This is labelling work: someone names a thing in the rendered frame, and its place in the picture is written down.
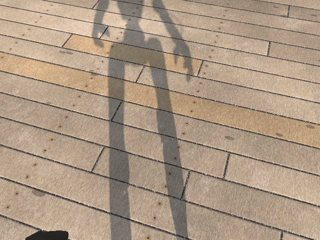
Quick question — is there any left robot hand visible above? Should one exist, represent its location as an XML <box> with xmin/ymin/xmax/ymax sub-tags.
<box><xmin>25</xmin><ymin>230</ymin><xmax>69</xmax><ymax>240</ymax></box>

